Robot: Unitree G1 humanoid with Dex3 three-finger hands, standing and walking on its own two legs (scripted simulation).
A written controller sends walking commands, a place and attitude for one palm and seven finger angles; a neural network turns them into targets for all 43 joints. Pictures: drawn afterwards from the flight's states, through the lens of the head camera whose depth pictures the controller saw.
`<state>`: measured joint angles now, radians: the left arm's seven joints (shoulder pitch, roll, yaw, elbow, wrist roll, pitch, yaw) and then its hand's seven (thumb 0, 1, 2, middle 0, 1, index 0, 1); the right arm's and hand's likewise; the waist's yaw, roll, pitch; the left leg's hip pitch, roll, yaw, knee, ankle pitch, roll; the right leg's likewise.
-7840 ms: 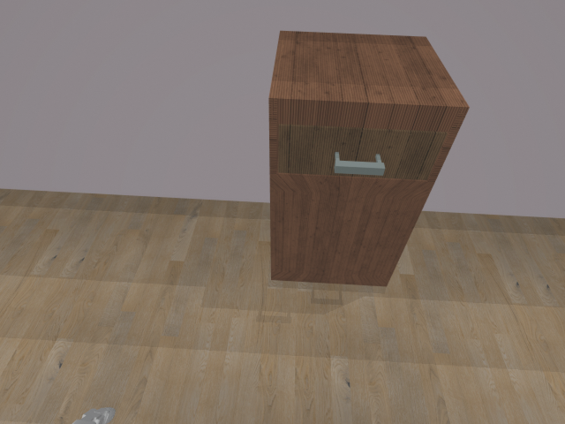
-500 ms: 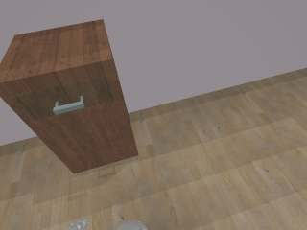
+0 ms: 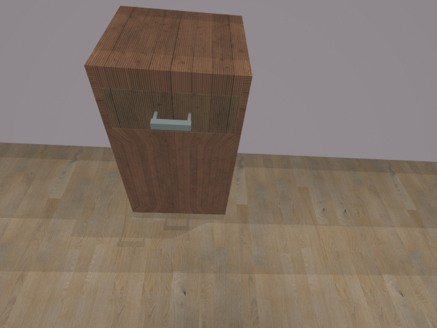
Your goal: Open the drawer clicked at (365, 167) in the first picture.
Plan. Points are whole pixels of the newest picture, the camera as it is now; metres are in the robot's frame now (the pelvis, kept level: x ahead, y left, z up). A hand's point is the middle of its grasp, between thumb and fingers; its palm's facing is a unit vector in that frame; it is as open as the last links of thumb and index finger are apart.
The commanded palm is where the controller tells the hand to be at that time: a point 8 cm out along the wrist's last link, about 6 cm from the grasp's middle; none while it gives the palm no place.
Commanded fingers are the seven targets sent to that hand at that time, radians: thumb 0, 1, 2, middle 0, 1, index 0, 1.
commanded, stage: take the last steps up to it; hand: left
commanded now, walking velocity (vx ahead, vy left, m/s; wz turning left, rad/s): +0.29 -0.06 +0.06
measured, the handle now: (171, 120) +0.72 +0.21 -0.10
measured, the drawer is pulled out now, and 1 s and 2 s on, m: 0.00 0.00 0.00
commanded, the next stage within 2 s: come to a stop and stand still in 0.68 s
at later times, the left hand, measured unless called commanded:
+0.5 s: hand out of the picture +0.11 +0.13 -0.16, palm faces +0.11 -0.97 -0.23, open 7.2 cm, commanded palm none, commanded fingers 0.00 0.90 0.90 -0.20 -0.30 -0.20 -0.30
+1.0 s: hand out of the picture +0.13 +0.15 -0.19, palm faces +0.11 -0.99 -0.12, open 7.3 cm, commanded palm none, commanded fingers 0.00 0.90 0.90 -0.20 -0.30 -0.20 -0.30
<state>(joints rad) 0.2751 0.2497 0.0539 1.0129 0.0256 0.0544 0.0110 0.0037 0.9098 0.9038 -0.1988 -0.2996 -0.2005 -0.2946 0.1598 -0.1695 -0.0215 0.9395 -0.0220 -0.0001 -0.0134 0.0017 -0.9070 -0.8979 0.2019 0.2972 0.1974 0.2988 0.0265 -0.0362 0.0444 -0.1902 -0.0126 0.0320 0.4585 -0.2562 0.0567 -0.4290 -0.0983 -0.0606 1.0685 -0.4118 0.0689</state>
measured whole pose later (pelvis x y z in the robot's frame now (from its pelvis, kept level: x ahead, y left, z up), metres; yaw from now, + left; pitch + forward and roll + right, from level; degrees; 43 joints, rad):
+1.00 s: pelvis +0.18 +0.00 +0.00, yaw +2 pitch -2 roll -1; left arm 0.33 0.12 0.03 1.13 0.02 0.03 0.04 0.00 0.91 0.90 -0.20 -0.30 -0.20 -0.29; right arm 0.10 -0.11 -0.03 1.02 -0.01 -0.02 -0.06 -0.02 -0.94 -0.90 0.20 0.30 0.20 0.30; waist 0.03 -0.03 0.07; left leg -0.27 0.03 0.15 0.48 -0.19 0.07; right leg -0.34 -0.06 -0.05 0.92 -0.50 0.03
